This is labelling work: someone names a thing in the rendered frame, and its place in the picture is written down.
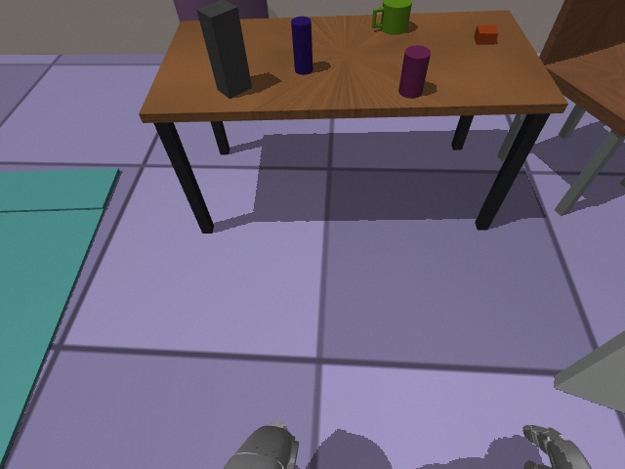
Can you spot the coffee table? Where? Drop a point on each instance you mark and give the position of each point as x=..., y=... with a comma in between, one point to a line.
x=356, y=72

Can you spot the right robot hand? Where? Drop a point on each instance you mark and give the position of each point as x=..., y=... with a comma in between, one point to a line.
x=563, y=454

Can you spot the chair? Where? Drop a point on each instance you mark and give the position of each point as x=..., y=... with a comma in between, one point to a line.
x=585, y=55

